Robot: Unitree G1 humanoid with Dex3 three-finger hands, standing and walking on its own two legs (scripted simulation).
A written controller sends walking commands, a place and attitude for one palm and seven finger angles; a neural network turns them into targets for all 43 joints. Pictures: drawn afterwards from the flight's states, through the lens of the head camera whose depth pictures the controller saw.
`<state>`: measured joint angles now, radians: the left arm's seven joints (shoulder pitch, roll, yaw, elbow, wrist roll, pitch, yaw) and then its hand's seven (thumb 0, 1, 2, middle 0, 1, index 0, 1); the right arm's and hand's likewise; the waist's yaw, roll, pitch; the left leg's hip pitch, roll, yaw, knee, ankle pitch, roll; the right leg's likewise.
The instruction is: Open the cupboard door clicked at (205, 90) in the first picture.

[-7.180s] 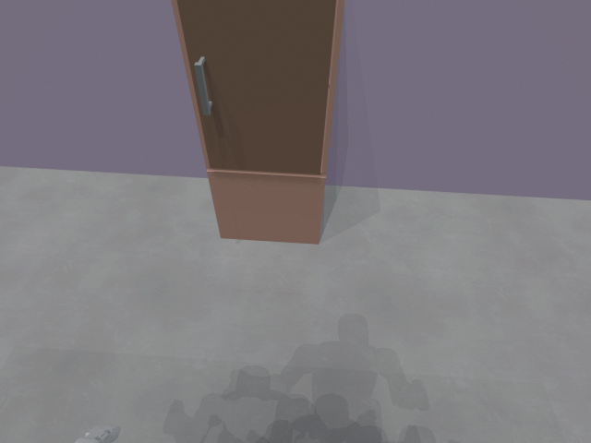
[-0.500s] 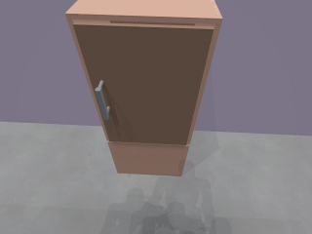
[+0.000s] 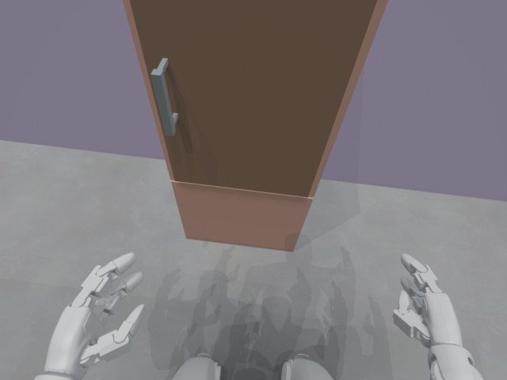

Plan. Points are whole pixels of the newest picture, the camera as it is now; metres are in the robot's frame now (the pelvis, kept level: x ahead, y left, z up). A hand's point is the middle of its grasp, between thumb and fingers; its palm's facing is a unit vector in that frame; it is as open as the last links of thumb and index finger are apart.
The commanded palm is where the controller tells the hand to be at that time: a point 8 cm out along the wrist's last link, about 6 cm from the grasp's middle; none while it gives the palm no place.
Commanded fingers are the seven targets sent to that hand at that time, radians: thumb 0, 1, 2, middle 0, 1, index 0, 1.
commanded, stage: raise the hand with hooked fingers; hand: left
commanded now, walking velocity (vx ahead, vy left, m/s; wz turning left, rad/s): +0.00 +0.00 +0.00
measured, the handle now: (167, 99) +0.61 +0.24 +0.06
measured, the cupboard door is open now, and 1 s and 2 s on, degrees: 0 0 0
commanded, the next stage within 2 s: move the hooked fingers beside the handle in 1.66 s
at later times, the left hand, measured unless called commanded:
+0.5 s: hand (85, 284) +0.23 +0.25 +0.05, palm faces +0.07 -0.99 -0.10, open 11.7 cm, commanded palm +0.20 +0.30 +0.04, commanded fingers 0.00 -0.22 0.42 -0.28 -1.02 -0.28 -1.02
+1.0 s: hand (66, 251) +0.26 +0.29 +0.06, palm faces -0.02 -1.00 -0.08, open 13.9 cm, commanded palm +0.25 +0.34 +0.06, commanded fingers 0.00 -0.50 0.30 -0.30 -1.20 -0.30 -1.20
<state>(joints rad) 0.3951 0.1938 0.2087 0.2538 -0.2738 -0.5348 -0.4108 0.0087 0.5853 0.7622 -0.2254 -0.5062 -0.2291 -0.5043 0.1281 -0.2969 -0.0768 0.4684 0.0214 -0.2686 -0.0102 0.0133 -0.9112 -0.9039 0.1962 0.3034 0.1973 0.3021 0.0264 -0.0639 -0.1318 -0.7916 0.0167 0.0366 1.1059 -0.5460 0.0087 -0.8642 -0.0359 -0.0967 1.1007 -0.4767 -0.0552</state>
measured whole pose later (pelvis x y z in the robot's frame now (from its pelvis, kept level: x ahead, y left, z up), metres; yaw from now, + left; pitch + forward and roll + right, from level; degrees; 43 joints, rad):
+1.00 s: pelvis +0.00 +0.03 +0.01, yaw +1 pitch +14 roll -3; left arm 0.08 0.38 0.36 0.30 -0.32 -0.32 -0.48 -0.01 -0.48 0.31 -0.30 -1.19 -0.30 -1.18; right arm 0.25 -0.26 0.05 0.52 0.03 -0.22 -0.05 0.01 -0.91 -0.90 0.20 0.30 0.20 0.30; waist 0.01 0.02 -0.10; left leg -0.79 0.01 0.01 1.07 -0.53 0.04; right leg -0.81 -0.03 -0.12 0.98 -0.41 -0.01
